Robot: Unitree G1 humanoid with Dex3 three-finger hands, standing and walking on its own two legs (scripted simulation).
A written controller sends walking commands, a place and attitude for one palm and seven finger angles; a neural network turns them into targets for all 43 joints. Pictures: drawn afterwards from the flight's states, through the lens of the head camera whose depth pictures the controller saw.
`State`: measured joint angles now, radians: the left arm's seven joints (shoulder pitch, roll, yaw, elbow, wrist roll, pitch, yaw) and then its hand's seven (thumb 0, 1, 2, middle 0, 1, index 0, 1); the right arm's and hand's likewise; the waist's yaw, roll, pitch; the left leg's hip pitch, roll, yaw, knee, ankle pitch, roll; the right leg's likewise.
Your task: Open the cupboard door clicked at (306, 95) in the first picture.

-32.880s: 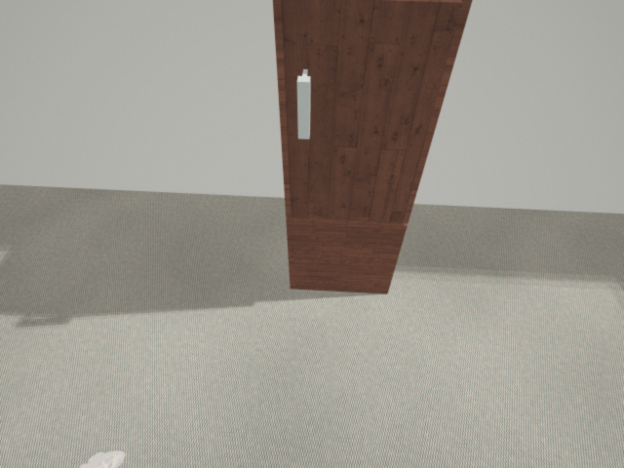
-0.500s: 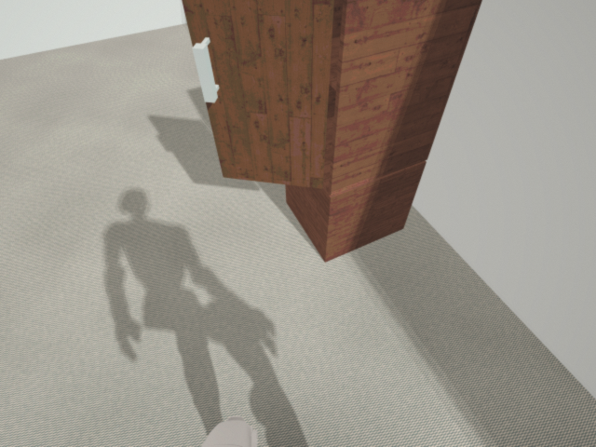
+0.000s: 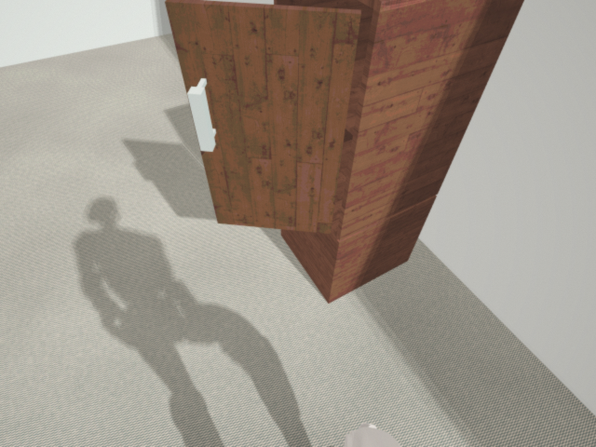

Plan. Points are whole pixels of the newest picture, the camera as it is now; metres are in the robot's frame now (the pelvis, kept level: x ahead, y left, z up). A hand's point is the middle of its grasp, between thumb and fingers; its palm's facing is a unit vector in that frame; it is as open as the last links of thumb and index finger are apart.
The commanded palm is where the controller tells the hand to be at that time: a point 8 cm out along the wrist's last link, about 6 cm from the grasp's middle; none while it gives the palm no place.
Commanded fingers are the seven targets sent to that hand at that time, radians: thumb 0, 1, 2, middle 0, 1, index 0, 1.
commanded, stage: take the last steps up to it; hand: left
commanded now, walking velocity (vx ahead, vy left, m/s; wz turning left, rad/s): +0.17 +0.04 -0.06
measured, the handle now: (205, 115) +0.71 +0.24 +0.04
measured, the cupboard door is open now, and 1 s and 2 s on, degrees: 54 54 54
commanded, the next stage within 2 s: come to a stop and stand still in 0.04 s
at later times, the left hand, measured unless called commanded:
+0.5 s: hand (180, 438) +0.16 +0.20 -0.18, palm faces +0.04 -0.98 -0.21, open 7.3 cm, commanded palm none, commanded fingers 0.00 0.90 0.90 -0.20 -0.30 -0.20 -0.30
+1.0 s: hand out of the picture +0.13 +0.20 -0.18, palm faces -0.04 -0.98 -0.22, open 7.4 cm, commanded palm none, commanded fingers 0.00 0.90 0.90 -0.20 -0.30 -0.20 -0.30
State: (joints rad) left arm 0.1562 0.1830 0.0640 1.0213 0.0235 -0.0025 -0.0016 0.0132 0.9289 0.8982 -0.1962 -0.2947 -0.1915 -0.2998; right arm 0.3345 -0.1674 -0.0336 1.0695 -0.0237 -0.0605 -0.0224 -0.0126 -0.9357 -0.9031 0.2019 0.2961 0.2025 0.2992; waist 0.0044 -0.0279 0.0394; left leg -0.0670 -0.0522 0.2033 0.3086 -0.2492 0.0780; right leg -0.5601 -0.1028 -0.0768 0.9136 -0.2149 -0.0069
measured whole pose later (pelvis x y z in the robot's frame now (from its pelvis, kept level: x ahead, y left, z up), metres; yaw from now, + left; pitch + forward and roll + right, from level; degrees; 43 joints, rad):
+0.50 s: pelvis +0.10 +0.01 -0.01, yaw -1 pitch +0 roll +0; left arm 0.18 0.18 0.05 1.02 0.02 0.01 0.04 0.00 0.93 0.90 -0.20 -0.30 -0.20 -0.30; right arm 0.18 -0.18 -0.05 1.04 0.00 0.04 -0.02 0.01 -0.93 -0.90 0.20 0.30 0.20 0.30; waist 0.01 -0.02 0.08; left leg -0.35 0.02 0.03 0.69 -0.36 -0.05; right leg -0.27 -0.04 -0.11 0.51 -0.23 -0.01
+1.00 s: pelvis +0.08 +0.01 -0.01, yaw -3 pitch +1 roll +0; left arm 0.22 0.21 0.04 1.04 0.01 0.04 0.01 0.01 0.91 0.90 -0.20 -0.29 -0.19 -0.30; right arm 0.24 -0.17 -0.05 1.05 -0.02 0.02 -0.03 0.00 -0.91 -0.90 0.21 0.30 0.21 0.30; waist -0.02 -0.03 0.03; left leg -0.33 0.04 0.07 0.49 -0.18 -0.01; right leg -0.17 -0.05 -0.01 0.46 -0.34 0.00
